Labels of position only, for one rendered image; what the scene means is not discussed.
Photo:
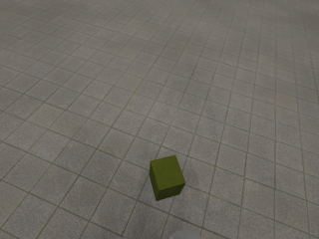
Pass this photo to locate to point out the carton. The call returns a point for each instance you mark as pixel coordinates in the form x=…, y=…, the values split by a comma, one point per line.
x=166, y=177

